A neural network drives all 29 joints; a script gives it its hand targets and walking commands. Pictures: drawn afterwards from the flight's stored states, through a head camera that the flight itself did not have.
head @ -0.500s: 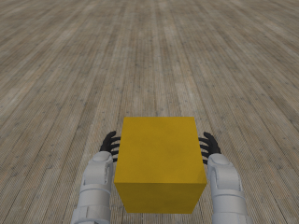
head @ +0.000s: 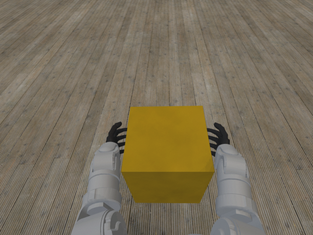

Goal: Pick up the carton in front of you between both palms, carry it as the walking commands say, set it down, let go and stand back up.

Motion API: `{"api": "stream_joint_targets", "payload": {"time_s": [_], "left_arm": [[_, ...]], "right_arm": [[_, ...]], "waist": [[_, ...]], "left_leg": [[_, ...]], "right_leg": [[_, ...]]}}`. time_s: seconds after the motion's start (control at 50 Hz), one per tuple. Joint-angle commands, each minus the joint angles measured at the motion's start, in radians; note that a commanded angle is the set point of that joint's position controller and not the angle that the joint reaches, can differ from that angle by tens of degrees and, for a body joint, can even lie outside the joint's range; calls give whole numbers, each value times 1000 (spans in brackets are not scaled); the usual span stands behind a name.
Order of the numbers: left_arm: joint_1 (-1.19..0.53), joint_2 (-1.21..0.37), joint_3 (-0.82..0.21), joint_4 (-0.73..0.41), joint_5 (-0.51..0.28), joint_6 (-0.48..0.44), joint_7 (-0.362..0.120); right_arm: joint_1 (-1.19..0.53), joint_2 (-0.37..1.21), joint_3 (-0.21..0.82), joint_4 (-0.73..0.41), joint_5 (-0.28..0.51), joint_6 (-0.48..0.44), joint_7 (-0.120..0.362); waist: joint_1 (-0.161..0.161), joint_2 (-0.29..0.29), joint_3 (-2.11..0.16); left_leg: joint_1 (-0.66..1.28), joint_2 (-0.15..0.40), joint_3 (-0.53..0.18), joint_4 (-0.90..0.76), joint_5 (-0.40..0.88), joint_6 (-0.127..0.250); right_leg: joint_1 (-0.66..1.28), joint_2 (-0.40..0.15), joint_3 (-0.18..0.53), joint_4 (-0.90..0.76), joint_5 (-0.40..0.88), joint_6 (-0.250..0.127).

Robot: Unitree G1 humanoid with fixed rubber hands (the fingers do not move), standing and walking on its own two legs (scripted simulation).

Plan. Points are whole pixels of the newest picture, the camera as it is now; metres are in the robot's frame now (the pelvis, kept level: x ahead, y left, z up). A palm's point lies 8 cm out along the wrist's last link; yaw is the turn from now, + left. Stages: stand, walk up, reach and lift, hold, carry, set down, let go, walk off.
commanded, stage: set down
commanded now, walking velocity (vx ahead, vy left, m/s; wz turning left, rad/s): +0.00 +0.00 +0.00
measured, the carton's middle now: (166, 157) +0.34 -0.01 -0.04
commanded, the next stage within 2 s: none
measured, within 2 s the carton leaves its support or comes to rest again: neither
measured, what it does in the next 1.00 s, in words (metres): lowers itself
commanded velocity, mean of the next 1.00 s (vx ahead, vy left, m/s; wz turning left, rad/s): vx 0.00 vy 0.00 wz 0.00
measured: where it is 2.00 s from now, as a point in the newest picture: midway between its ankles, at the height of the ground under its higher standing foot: outside the picture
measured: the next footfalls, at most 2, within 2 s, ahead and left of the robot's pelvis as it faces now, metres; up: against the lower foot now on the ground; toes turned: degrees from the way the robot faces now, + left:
none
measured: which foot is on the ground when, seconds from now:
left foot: down 0.00-1.00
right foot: down 0.00-1.00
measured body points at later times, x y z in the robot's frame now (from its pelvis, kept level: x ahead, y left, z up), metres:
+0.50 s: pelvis -0.01 +0.01 -0.09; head +0.20 +0.01 +0.30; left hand +0.41 +0.15 -0.17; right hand +0.40 -0.15 -0.17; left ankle +0.03 +0.11 -0.72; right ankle +0.07 -0.09 -0.72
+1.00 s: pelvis -0.03 +0.01 -0.22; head +0.25 +0.00 +0.13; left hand +0.47 +0.13 -0.32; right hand +0.44 -0.17 -0.32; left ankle +0.03 +0.11 -0.72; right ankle +0.07 -0.09 -0.72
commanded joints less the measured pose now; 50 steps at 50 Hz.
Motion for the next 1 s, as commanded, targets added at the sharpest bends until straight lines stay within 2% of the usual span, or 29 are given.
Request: {"api": "stream_joint_targets", "payload": {"time_s": [0.0,0.06,0.12,0.16,0.22,0.28,0.32,0.36,0.4,0.42,0.44,0.46,0.52,0.6,0.68,0.8,0.98], "left_arm": [[-543,-614,-224,130,-39,-106,-140],[-524,-573,-233,110,-39,-174,-137],[-525,-604,-307,90,-91,-269,-146],[-533,-639,-377,86,-134,-340,-154],[-565,-690,-500,93,-190,-424,-151],[-598,-734,-634,52,-251,-457,-124],[-601,-734,-685,26,-277,-460,-96],[-604,-733,-708,16,-292,-455,-74],[-614,-742,-695,40,-289,-439,-64],[-623,-751,-676,58,-281,-427,-65],[-637,-766,-641,102,-262,-414,-67],[-646,-767,-614,120,-243,-400,-70],[-663,-813,-616,111,-248,-370,-83],[-768,-792,-590,138,-253,-350,-94],[-839,-771,-579,161,-262,-341,-93],[-940,-746,-600,154,-297,-336,-78],[-1085,-682,-588,181,-328,-307,-74]], "right_arm": [[-541,648,268,163,55,-106,123],[-497,581,236,174,21,-188,117],[-465,590,271,181,25,-298,107],[-476,632,327,171,54,-376,101],[-538,696,453,142,115,-465,95],[-622,738,609,67,203,-499,90],[-640,734,665,44,236,-504,86],[-632,726,685,40,250,-496,90],[-635,720,675,59,249,-478,104],[-647,720,662,70,247,-467,115],[-678,715,644,90,238,-454,126],[-677,726,621,111,227,-439,137],[-699,747,605,114,236,-412,160],[-757,713,524,166,209,-388,163],[-805,699,478,191,202,-376,152],[-922,697,507,160,250,-363,139],[-1087,667,533,136,308,-329,112]], "waist": [[41,-36,-190],[26,-24,-270],[-11,-21,-398],[-20,-19,-510],[-22,-12,-717],[-16,-3,-1032],[-17,-4,-1161],[-19,-3,-1205],[-20,-2,-1156],[-19,-1,-1114],[-12,5,-1058],[-10,-1,-1000],[-16,-4,-1048],[-47,10,-1029],[-66,28,-1069],[-62,29,-1209],[-58,-5,-1269]], "left_leg": [[-312,-44,-86,-64,-91,36],[-402,-56,-85,-12,-11,29],[-493,-70,-83,63,96,6],[-554,-80,-81,124,161,-11],[-660,-92,-80,216,218,-26],[-716,-103,-84,306,314,-39],[-750,-105,-94,351,340,-48],[-761,-104,-102,392,346,-53],[-772,-102,-110,425,317,-53],[-790,-102,-110,436,283,-53],[-855,-102,-107,431,159,-52],[-871,-104,-103,437,132,-49],[-860,-111,-98,494,205,-52],[-998,-119,-82,558,115,-56],[-1083,-128,-66,630,89,-60],[-1159,-144,-43,748,102,-60],[-1326,-161,-3,900,32,-46]], "right_leg": [[80,14,184,-54,-222,20],[-6,38,158,38,-47,11],[-65,54,151,130,148,8],[-91,59,156,196,248,11],[-125,63,165,301,332,17],[-113,67,161,411,438,23],[-145,70,154,475,480,26],[-239,76,144,519,455,31],[-400,84,129,540,368,36],[-479,87,122,545,312,38],[-559,85,111,549,201,41],[-623,85,107,550,150,41],[-698,101,101,592,178,45],[-825,106,86,657,108,40],[-896,110,75,728,93,43],[-944,114,59,841,123,56],[-981,114,42,975,108,77]]}}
